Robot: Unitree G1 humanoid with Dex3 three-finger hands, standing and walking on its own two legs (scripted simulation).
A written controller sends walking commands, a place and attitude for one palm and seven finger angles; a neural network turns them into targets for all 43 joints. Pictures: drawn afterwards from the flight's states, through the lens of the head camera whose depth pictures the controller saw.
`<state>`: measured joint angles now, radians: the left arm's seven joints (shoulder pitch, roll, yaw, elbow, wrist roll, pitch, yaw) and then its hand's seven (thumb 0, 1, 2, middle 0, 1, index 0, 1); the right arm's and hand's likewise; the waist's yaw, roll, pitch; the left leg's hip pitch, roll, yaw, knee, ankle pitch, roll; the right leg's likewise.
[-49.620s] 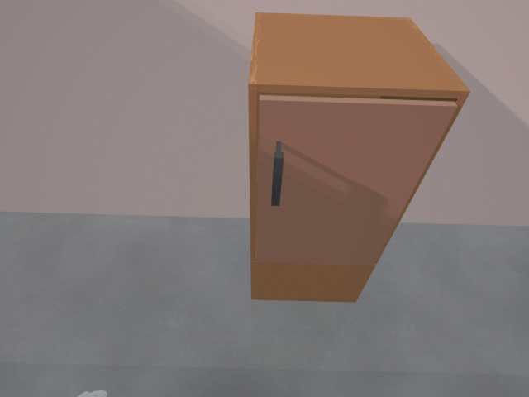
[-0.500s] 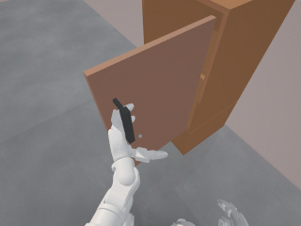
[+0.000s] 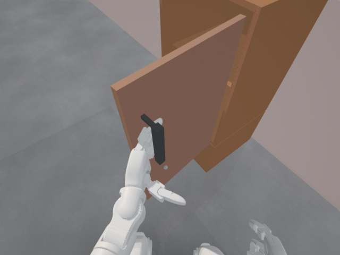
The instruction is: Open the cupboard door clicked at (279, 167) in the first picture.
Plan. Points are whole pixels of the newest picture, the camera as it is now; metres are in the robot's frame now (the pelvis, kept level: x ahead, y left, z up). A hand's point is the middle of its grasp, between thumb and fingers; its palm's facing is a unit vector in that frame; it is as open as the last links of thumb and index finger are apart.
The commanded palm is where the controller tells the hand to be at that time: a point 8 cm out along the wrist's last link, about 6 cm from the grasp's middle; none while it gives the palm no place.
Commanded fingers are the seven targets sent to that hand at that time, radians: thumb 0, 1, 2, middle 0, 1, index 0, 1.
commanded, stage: slide the hand sideways off the handle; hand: left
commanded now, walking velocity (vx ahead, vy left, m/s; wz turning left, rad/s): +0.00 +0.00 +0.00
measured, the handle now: (153, 140) +0.37 +0.05 +0.06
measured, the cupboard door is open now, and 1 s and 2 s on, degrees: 96 96 96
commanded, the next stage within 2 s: draw the hand back to the body in 0.84 s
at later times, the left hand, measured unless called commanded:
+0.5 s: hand (140, 189) +0.25 +0.07 +0.05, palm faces -0.09 -1.00 +0.00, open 16.2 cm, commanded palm +0.23 +0.13 +0.05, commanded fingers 0.00 -0.50 0.30 -0.15 -0.30 -0.15 -0.30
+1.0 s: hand (125, 204) +0.22 +0.10 +0.05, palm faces -0.09 -1.00 -0.02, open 16.3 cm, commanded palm +0.21 +0.16 +0.06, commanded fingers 0.00 -0.50 0.30 -0.15 -0.30 -0.15 -0.30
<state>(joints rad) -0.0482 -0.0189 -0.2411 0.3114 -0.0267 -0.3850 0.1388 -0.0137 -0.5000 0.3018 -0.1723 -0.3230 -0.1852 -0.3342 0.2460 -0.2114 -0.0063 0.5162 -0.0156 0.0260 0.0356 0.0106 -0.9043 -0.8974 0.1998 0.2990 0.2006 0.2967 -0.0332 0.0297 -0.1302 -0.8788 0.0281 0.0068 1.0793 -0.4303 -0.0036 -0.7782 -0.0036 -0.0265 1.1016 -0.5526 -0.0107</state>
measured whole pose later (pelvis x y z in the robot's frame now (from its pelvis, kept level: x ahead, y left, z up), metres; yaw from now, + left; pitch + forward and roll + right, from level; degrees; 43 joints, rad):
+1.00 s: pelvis +0.01 -0.02 -0.02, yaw +1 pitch +14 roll -1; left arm 0.44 0.16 -0.09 -0.15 -0.14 -0.37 -0.11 -0.01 -0.50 0.30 -0.15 -0.30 -0.15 -0.30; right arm 0.25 -0.23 0.00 0.43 0.01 -0.05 -0.03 0.01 -0.90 -0.90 0.20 0.30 0.20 0.30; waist -0.01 0.05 -0.15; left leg -0.95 0.04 -0.04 1.19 -0.49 -0.03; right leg -0.82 0.01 -0.07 1.19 -0.62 -0.03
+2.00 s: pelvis +0.04 +0.02 +0.08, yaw +0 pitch -2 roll -1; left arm 0.51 0.33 0.23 -0.41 -0.05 -0.05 0.14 0.00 0.36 0.67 -0.18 -0.30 -0.19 -0.30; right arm 0.22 -0.22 0.06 0.57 0.01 -0.10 -0.09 0.01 -0.90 -0.90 0.20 0.30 0.20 0.30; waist 0.05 0.04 -0.02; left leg -0.24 0.00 0.03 0.54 -0.27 0.02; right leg -0.12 -0.02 -0.01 0.49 -0.33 0.02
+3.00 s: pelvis +0.02 +0.00 +0.08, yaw -2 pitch +0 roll -1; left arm 0.57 0.43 0.37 -0.45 -0.06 -0.12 0.12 0.01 0.89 0.90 -0.21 -0.30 -0.22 -0.30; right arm 0.15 -0.25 -0.02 0.55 0.02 0.03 -0.10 0.01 -0.90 -0.90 0.20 0.30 0.20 0.30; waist 0.00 0.04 0.04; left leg -0.26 0.04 0.05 0.45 -0.18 0.00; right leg -0.17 0.02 0.01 0.42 -0.25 0.00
